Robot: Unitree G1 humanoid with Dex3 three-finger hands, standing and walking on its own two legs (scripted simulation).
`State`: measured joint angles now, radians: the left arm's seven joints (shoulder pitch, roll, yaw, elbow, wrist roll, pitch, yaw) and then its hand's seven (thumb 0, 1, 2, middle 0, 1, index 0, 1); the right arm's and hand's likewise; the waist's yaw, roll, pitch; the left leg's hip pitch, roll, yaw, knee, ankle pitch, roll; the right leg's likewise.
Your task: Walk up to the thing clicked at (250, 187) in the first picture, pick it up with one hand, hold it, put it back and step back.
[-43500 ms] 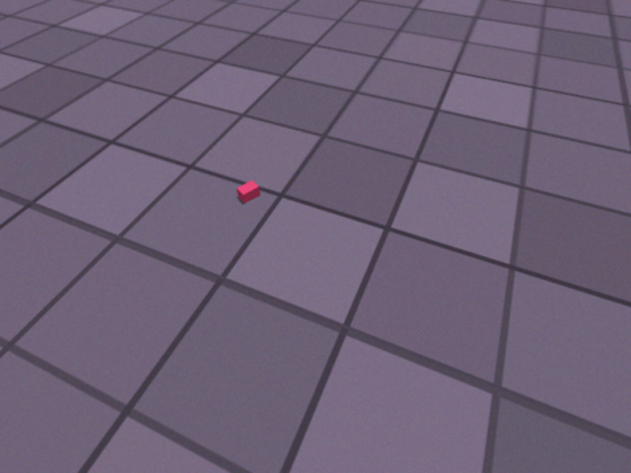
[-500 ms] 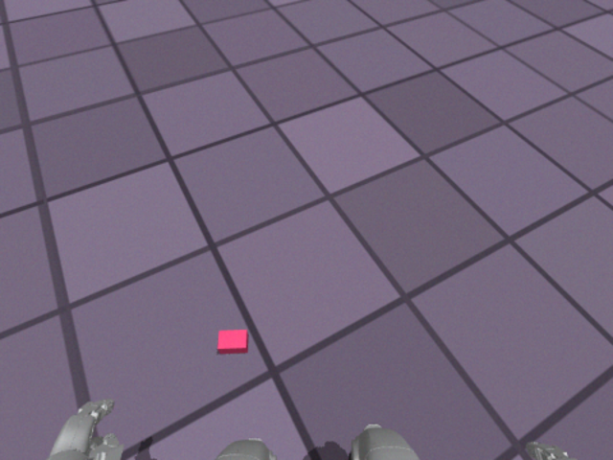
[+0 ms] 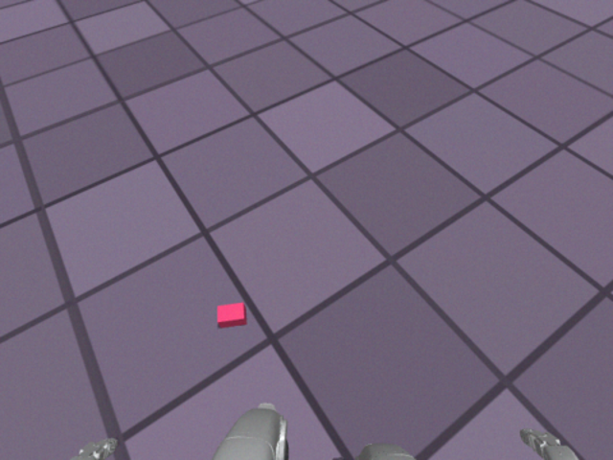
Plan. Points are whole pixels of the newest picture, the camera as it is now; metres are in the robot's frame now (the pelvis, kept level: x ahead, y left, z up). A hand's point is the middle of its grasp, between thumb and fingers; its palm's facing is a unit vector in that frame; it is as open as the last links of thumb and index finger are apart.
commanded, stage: step back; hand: left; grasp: from above
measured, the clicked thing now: (232, 315) +0.57 +0.29 -0.73
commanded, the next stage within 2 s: none
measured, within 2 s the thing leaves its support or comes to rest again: neither
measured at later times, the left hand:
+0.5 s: hand out of the picture -0.05 +0.28 -0.14, palm faces +0.05 -0.93 -0.37, open 7.4 cm
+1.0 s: hand out of the picture -0.23 +0.25 -0.13, palm faces +0.09 -0.90 -0.43, open 7.4 cm
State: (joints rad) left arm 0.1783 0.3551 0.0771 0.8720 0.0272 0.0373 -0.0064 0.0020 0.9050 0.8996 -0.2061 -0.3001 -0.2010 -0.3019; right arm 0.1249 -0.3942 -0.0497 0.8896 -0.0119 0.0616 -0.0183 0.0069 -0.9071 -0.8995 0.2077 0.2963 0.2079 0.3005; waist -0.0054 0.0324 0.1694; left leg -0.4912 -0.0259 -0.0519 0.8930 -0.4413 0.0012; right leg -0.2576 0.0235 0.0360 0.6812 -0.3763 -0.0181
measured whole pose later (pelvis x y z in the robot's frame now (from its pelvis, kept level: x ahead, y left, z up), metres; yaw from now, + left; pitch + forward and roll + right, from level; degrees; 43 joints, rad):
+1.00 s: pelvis -0.32 -0.04 +0.00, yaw +6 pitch -2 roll +1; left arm 0.14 0.38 0.07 0.79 0.03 0.05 0.02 0.00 0.90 0.90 -0.21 -0.30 -0.20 -0.30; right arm 0.25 -0.40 -0.05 0.90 -0.02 0.05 -0.02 0.01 -0.91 -0.90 0.21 0.30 0.21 0.30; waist 0.00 0.01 0.15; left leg -0.27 -0.04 -0.03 0.72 -0.43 -0.01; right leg -0.39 -0.07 -0.06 0.70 -0.27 0.00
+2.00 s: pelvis -0.45 -0.06 +0.01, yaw +7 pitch -3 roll +0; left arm 0.18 0.35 0.05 0.99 0.03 -0.05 -0.01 0.00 0.90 0.90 -0.21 -0.30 -0.20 -0.30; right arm 0.19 -0.38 -0.05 1.02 -0.03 -0.01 0.01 0.01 -0.91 -0.90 0.21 0.30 0.21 0.30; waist 0.03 0.02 0.06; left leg -0.32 0.00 -0.03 0.68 -0.40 0.00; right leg -0.19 -0.02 -0.05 0.55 -0.32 -0.01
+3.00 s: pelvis -0.44 -0.06 +0.03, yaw +5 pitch -3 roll +0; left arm 0.10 0.35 0.01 1.14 0.00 -0.02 -0.01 0.00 0.90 0.90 -0.21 -0.30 -0.20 -0.30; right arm 0.09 -0.35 -0.01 1.16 -0.01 0.00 0.01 0.01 -0.91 -0.90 0.21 0.30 0.21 0.30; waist -0.01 0.01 0.06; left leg -0.14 0.04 0.01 0.32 -0.13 -0.03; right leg -0.05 0.01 0.00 0.31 -0.21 0.00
